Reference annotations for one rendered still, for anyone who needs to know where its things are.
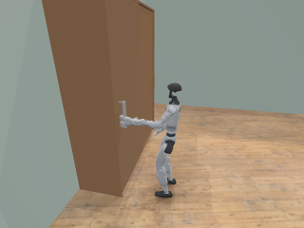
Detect robot left upper arm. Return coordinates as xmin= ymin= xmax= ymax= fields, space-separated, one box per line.
xmin=154 ymin=105 xmax=177 ymax=129

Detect left robot forearm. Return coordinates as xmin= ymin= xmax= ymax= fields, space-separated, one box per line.
xmin=132 ymin=119 xmax=161 ymax=128

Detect wardrobe door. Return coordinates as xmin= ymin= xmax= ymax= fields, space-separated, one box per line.
xmin=139 ymin=5 xmax=153 ymax=146
xmin=105 ymin=0 xmax=143 ymax=192

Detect robot right hand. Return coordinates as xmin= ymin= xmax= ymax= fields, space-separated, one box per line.
xmin=152 ymin=127 xmax=164 ymax=136

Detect right robot thigh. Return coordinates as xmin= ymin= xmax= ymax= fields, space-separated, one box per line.
xmin=160 ymin=134 xmax=170 ymax=163

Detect left robot foot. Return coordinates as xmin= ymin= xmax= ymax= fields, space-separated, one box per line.
xmin=155 ymin=190 xmax=173 ymax=198

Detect robot left hand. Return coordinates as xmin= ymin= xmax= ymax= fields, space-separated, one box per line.
xmin=120 ymin=114 xmax=138 ymax=126

